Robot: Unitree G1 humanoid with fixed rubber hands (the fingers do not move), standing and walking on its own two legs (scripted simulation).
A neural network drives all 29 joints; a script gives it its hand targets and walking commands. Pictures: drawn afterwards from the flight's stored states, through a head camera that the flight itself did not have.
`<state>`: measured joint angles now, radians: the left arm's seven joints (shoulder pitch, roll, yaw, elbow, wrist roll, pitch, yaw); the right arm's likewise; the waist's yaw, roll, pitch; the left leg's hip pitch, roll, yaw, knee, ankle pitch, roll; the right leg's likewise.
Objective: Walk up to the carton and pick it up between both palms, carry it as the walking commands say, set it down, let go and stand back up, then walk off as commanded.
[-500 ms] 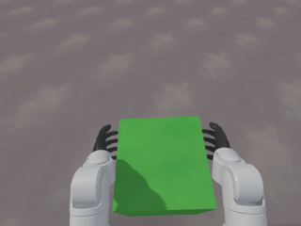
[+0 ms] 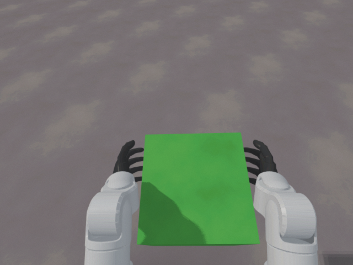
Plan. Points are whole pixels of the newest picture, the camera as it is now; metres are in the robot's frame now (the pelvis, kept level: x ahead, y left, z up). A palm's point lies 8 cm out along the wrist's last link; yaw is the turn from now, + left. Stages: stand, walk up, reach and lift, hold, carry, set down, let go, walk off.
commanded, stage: carry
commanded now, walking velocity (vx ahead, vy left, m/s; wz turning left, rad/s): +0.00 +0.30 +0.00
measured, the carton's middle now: (193, 194) +0.29 -0.01 +0.02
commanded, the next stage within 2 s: none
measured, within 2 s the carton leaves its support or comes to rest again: neither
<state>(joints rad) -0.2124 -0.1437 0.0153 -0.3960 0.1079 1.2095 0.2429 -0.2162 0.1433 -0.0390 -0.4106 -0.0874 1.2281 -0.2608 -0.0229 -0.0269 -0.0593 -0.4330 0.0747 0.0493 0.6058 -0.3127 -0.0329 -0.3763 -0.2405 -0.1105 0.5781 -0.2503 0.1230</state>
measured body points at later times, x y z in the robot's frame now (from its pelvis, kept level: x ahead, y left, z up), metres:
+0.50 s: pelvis -0.06 +0.18 +0.01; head -0.05 +0.17 +0.46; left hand +0.24 +0.31 +0.10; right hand +0.22 +0.03 +0.10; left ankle -0.02 +0.34 -0.67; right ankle -0.06 +0.03 -0.73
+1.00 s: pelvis -0.11 +0.37 +0.00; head -0.10 +0.35 +0.45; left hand +0.18 +0.51 +0.10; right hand +0.17 +0.22 +0.08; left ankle -0.08 +0.47 -0.67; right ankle -0.12 +0.26 -0.73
